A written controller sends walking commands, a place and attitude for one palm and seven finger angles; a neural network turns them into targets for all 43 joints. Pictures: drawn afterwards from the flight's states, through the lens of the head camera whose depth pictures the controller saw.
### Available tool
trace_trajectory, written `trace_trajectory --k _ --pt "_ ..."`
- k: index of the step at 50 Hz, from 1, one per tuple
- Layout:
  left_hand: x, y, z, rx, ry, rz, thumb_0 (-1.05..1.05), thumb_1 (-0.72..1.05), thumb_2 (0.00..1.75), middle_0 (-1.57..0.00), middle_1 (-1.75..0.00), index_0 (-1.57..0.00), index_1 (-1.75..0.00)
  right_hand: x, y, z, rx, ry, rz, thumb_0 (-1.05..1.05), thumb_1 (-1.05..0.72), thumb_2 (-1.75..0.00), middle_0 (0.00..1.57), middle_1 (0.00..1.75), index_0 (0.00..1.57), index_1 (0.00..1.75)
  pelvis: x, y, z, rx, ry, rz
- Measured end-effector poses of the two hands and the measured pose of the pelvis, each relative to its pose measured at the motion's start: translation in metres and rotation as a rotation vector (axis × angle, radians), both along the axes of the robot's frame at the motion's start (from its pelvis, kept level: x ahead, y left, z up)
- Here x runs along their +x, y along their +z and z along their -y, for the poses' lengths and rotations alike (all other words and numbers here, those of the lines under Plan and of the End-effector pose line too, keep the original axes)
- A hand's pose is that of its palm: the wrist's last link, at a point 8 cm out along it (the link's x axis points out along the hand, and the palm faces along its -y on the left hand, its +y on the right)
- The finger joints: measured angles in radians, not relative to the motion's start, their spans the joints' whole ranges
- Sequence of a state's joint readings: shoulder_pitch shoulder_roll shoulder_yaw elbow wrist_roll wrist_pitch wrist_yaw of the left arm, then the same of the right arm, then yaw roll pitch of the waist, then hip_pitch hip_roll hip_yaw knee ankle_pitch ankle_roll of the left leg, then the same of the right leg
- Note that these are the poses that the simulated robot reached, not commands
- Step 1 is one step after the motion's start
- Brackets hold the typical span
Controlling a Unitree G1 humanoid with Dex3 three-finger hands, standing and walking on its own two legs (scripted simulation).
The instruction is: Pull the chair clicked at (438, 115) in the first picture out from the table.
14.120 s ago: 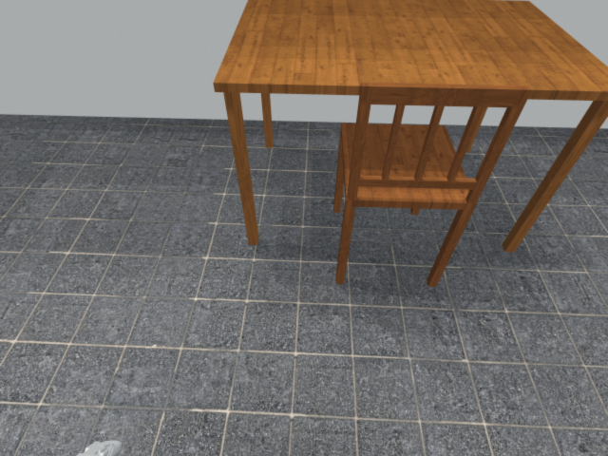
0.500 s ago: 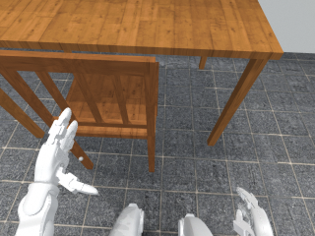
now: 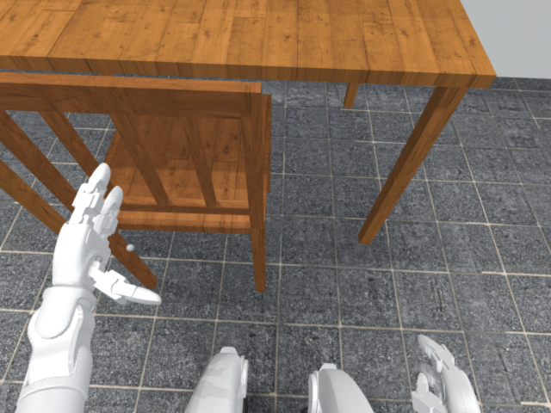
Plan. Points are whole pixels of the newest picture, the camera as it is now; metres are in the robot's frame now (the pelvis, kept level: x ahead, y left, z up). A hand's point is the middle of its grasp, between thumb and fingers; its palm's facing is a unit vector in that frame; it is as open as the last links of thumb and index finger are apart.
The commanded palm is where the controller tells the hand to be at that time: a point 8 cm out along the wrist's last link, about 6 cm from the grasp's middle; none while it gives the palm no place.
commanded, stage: aim the fingers beside a spindle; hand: left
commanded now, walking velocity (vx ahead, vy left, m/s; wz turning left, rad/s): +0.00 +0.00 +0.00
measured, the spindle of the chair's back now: (144, 163) +0.49 +0.25 +0.01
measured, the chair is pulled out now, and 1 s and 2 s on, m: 0.00 0.00 0.00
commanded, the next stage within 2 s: push the fingers through the gap in 0.88 s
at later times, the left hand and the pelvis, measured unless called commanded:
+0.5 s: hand (135, 237) +0.34 +0.23 +0.02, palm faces +0.05 -1.00 -0.04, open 16.9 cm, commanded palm +0.32 +0.28 +0.03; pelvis +0.00 +0.01 -0.01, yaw -1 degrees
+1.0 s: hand (132, 235) +0.35 +0.23 +0.02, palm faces +0.04 -1.00 -0.03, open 16.9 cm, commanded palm +0.32 +0.28 +0.02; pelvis +0.00 +0.01 -0.01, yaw -1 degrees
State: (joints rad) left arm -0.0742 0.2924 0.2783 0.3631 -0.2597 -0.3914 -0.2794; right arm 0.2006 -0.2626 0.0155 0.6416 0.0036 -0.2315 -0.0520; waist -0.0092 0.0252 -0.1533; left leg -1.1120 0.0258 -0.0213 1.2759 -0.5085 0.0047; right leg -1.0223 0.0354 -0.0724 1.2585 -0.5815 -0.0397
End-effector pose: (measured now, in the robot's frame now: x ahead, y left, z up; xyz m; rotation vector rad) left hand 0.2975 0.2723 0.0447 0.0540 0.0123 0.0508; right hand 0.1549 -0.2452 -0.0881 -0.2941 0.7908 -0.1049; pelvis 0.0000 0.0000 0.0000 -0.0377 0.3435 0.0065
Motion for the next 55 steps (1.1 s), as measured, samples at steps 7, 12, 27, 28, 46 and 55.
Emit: trace_trajectory --k 7,12,27,28,46,55 --pt "0.011 -0.010 -0.003 -0.008 -0.005 -0.012 -0.02 -0.50 0.30 -0.06 -0.08 -0.06 -0.08 -0.009 -0.006 0.004 -0.012 -0.017 -0.028 0.01 -0.91 -0.90 0.20 0.30 0.20 0.30 -0.002 -0.004 0.000 -0.001 -0.003 -0.015" --pt "0.021 -0.013 -0.007 -0.011 0.001 -0.004 -0.02 -0.50 0.30 -0.06 -0.08 -0.06 -0.08 -0.015 -0.010 0.005 -0.016 -0.028 -0.048 0.01 -0.91 -0.90 0.20 0.30 0.20 0.30 -0.003 -0.008 -0.002 -0.003 -0.007 -0.026" --pt "0.023 -0.018 -0.008 -0.010 0.008 -0.015 -0.02 -0.50 0.30 -0.06 -0.08 -0.06 -0.08 -0.025 -0.015 -0.001 -0.002 -0.043 -0.085 0.01 -0.91 -0.90 0.20 0.30 0.20 0.30 -0.004 -0.009 -0.006 -0.005 -0.012 -0.035" --pt "0.022 -0.018 -0.009 -0.009 0.011 -0.012 -0.02 -0.50 0.30 -0.06 -0.08 -0.06 -0.08 -0.024 -0.015 -0.002 -0.003 -0.041 -0.086 0.01 -0.91 -0.90 0.20 0.30 0.20 0.30 -0.004 -0.009 -0.006 -0.006 -0.011 -0.035" --pt "0.029 -0.020 -0.013 -0.018 -0.003 -0.009 -0.02 -0.50 0.30 -0.06 -0.08 -0.06 -0.08 -0.014 -0.011 -0.003 -0.019 -0.032 -0.071 0.01 -0.91 -0.90 0.20 0.30 0.20 0.30 -0.002 -0.009 -0.009 -0.015 -0.007 -0.042" --pt "0.028 -0.022 -0.014 -0.021 0.005 -0.021 -0.02 -0.50 0.30 -0.06 -0.08 -0.06 -0.08 -0.014 -0.012 -0.005 -0.013 -0.030 -0.077 0.01 -0.91 -0.90 0.20 0.30 0.20 0.30 0.000 -0.009 -0.009 -0.013 -0.007 -0.041"
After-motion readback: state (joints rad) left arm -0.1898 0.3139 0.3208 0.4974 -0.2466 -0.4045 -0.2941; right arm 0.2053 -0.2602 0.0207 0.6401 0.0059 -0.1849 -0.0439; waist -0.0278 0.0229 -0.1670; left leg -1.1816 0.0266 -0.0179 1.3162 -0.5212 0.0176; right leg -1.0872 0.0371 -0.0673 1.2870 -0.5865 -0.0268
